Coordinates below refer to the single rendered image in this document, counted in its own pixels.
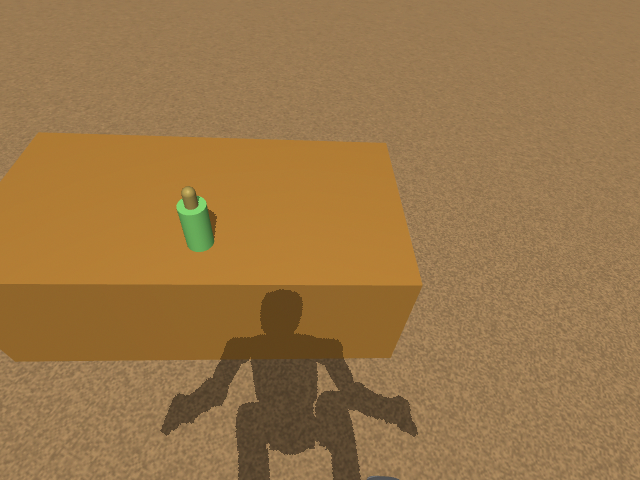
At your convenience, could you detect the bottle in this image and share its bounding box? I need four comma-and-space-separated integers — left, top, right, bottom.
176, 186, 214, 252

